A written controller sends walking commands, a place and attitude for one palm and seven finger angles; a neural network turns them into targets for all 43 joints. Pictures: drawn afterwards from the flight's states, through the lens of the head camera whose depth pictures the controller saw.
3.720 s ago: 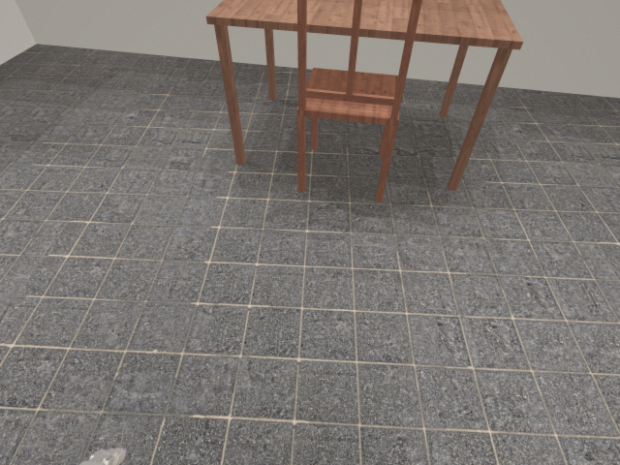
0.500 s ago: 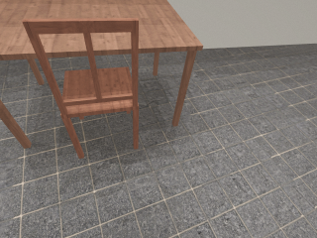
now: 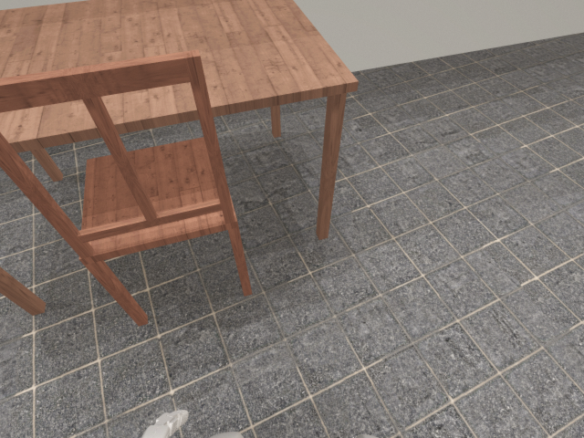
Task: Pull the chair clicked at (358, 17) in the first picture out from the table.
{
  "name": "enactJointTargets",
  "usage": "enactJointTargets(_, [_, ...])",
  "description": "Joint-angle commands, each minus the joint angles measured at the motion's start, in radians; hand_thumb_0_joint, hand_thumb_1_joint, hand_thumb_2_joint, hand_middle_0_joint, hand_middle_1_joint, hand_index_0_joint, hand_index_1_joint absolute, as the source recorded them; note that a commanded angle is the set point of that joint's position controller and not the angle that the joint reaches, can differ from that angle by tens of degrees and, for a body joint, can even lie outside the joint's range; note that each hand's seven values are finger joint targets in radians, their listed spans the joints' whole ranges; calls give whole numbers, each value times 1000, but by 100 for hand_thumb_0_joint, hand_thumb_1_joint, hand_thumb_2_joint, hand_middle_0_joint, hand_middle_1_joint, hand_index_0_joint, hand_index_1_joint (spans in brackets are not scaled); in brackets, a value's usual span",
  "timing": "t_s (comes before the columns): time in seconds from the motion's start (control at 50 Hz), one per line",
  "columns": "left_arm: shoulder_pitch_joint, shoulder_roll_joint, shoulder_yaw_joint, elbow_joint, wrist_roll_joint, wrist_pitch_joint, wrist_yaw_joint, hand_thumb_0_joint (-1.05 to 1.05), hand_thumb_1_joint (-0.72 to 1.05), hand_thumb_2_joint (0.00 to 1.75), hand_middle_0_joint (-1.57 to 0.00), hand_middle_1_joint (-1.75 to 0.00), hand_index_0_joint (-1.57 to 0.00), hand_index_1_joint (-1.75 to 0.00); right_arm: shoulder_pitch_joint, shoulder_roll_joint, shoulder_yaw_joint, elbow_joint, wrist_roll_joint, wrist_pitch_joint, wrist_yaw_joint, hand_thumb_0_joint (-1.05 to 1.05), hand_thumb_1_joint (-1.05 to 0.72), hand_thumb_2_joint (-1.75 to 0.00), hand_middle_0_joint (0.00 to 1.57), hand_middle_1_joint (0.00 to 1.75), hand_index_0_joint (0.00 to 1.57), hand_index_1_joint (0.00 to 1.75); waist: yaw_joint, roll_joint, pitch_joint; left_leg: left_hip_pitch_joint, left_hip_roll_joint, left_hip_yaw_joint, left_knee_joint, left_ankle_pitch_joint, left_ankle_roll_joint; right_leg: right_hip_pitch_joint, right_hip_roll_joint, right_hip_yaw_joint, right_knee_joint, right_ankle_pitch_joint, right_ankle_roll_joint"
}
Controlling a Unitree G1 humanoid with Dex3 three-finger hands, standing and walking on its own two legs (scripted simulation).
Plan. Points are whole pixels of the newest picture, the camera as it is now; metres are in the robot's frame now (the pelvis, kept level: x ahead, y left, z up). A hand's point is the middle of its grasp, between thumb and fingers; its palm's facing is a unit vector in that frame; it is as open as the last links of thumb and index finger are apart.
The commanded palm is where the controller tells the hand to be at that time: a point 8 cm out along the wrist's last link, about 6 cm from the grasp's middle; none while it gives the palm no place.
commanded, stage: turn to face it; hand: left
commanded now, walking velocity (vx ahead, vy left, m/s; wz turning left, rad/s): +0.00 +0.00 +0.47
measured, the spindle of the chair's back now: (126, 166) +0.64 +0.36 -0.05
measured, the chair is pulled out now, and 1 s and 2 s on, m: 0.00 0.00 0.00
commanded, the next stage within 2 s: take the last steps up to it in 0.54 s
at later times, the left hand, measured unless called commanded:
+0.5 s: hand out of the picture +0.02 +0.24 -0.15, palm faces +0.23 -0.93 -0.27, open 7.4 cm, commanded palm none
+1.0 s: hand out of the picture -0.07 +0.14 -0.15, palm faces +0.41 -0.90 -0.17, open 7.3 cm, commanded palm none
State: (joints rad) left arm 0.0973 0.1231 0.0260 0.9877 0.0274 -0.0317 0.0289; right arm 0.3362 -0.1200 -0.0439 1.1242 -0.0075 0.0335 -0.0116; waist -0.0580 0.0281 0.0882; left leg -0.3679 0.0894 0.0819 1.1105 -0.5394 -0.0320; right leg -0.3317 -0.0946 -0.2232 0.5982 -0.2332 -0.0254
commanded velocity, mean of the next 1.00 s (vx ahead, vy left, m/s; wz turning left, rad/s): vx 0.11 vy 0.00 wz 0.20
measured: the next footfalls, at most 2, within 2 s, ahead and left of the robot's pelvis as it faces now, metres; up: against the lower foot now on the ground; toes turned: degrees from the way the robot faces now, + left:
left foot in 0.18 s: +0.06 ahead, +0.13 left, +0.00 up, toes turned +14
right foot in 0.60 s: +0.08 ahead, -0.10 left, +0.00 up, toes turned +10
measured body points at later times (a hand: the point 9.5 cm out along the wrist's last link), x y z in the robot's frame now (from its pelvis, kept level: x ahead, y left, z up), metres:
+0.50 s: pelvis +0.01 +0.02 +0.01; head +0.04 +0.03 +0.46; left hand +0.01 +0.29 -0.13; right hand +0.13 -0.20 -0.13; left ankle +0.03 +0.12 -0.73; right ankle +0.03 -0.11 -0.68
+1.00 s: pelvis +0.03 +0.00 +0.02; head +0.03 +0.00 +0.47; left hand -0.09 +0.19 -0.14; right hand +0.15 -0.21 -0.13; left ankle -0.03 +0.12 -0.70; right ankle +0.04 -0.10 -0.73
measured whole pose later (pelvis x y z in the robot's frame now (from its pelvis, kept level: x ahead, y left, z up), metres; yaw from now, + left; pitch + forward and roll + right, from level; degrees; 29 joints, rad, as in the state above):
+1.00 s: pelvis +0.03 +0.00 +0.02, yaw +19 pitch +0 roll +0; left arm 0.39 0.15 0.03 1.08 0.03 -0.03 0.00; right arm 0.23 -0.19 -0.05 1.05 -0.03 0.02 0.02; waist 0.05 -0.01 0.01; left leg -0.29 0.06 0.06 0.66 -0.38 0.01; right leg -0.14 -0.04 -0.16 0.38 -0.24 -0.03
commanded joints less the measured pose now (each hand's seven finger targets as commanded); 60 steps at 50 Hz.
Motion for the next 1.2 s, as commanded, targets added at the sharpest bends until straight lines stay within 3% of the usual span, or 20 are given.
enactJointTargets(0.0, [48,196,56,-50,3,18,18,0,90,90,-20,-30,-20,-30,48,-42,-14,-89,-7,3,11,0,-90,-90,20,30,20,30,29,-176,-102,-12,21,0,-73,67,-8,10,-290,121,-297,185,-89])
enactJointTargets(0.1, [40,217,71,-76,-2,45,11,0,90,90,-20,-30,-20,-30,39,-84,-20,-140,-15,-7,19,0,-90,-90,20,30,20,30,17,-137,-88,102,-13,59,-451,221,3,-13,-251,51,-154,-18,-37])
enactJointTargets(0.12, [43,200,67,-86,-12,54,5,0,90,90,-20,-30,-20,-30,67,-119,-27,-140,-18,-14,21,0,-90,-90,20,30,20,30,2,-25,-89,163,-2,23,-596,297,9,-60,-209,22,-31,-76,-1])
enactJointTargets(0.14, [64,143,60,-114,-19,62,-5,0,90,90,-20,-30,-20,-30,76,-213,-46,-162,-26,-22,19,0,-90,-90,20,30,20,30,-1,262,-69,166,179,-284,-758,371,91,-189,-80,-12,169,-251,68])
enactJointTargets(0.16, [7,121,48,-163,-15,66,-11,0,90,90,-20,-30,-20,-30,84,-295,-61,-191,-32,-23,13,0,-90,-90,20,30,20,30,-28,328,-40,106,343,-513,-884,409,209,-263,-7,62,382,-398,86])
enactJointTargets(0.18, [-21,127,53,-165,-5,66,-10,0,90,90,-20,-30,-20,-30,56,-306,-66,-189,-32,-29,-1,0,-90,-90,20,30,20,30,-25,254,-60,89,336,-543,-893,370,241,-281,-9,163,510,-366,72])
enactJointTargets(0.24, [62,149,64,-105,-5,58,-20,0,90,90,-20,-30,-20,-30,-105,-238,-39,-226,-23,-43,-15,0,-90,-90,20,30,20,30,51,148,-90,170,193,-295,-822,520,185,-284,-16,212,569,-160,82])
enactJointTargets(0.28, [93,153,57,-84,-11,59,-19,0,90,90,-20,-30,-20,-30,-105,-230,-33,-227,-16,-47,-17,0,-90,-90,20,30,20,30,49,116,-123,213,163,-225,-797,676,186,-228,-6,204,513,-140,90])
enactJointTargets(0.42, [91,153,43,-81,-17,67,-7,0,90,90,-20,-30,-20,-30,-82,-257,-38,-206,-16,-24,-12,0,-90,-90,20,30,20,30,20,86,-123,285,183,-265,-793,674,224,-141,27,196,284,-217,89])
enactJointTargets(0.54, [222,154,36,-44,-21,46,2,0,90,90,-20,-30,-20,-30,-154,-254,-38,-208,-8,-11,0,0,-90,-90,20,30,20,30,74,71,-125,126,120,-274,-720,550,169,139,58,170,-106,-19,68])
enactJointTargets(0.56, [243,184,38,-42,-15,37,6,0,90,90,-20,-30,-20,-30,-156,-226,-35,-209,1,-11,6,0,-90,-90,20,30,20,30,86,-8,-118,52,68,-237,-653,454,122,223,16,218,-244,55,61])
enactJointTargets(0.58, [237,248,46,-45,-3,26,12,0,90,90,-20,-30,-20,-30,-138,-166,-26,-217,9,-12,11,0,-90,-90,20,30,20,30,70,-220,-108,-76,-57,-116,-499,242,51,267,-178,434,-325,89,-4])
enactJointTargets(0.6, [226,302,52,-68,-2,28,8,0,90,90,-20,-30,-20,-30,-163,-160,-26,-242,5,-5,14,0,-90,-90,20,30,20,30,83,-294,-83,-83,-117,-84,-328,14,29,158,-329,522,-371,137,-107])
enactJointTargets(0.72, [200,189,37,-56,-7,0,-1,0,90,90,-20,-30,-20,-30,-118,-157,-33,-158,-20,0,27,0,-90,-90,20,30,20,30,61,-164,-17,-144,-48,-95,-48,204,19,143,-180,345,-415,-83,-100])
enactJointTargets(0.9, [347,204,47,47,6,-17,-14,0,90,90,-20,-30,-20,-30,-185,-115,-16,-167,-15,-42,31,0,-90,-90,20,30,20,30,121,-154,-27,-87,-27,-19,-401,119,42,252,-221,375,-450,-184,-158])
enactJointTargets(0.98, [298,192,46,73,-7,-6,-21,0,90,90,-20,-30,-20,-30,-47,-94,-3,-110,-14,-62,19,0,-90,-90,20,30,20,30,55,-152,-36,208,-72,55,-676,249,49,91,-132,263,-353,-226,-100])
enactJointTargets(1.0, [291,163,39,77,-12,-3,-24,0,90,90,-20,-30,-20,-30,3,-116,-5,-84,-12,-70,11,0,-90,-90,20,30,20,30,34,-77,-35,327,-54,32,-726,246,50,-5,-95,227,-285,-247,-72])
enactJointTargets(1.04, [247,71,21,36,-13,-1,-35,0,90,90,-20,-30,-20,-30,163,-258,-35,-52,-24,-73,-6,0,-90,-90,20,30,20,30,-34,251,-19,453,276,-420,-937,-15,181,-284,58,53,131,-275,2])
enactJointTargets(1.06, [177,97,24,-7,0,0,-34,0,90,90,-20,-30,-20,-30,187,-280,-41,-52,-22,-68,-11,0,-90,-90,20,30,20,30,-46,215,20,397,339,-520,-990,-96,239,-353,46,122,290,-327,-3])
enactJointTargets(1.18, [197,85,31,40,-4,5,-52,0,90,90,-20,-30,-20,-30,48,-161,-5,-72,-12,-106,-21,0,-90,-90,20,30,20,30,56,60,36,298,189,-167,-959,443,207,-292,-23,180,407,-54,24])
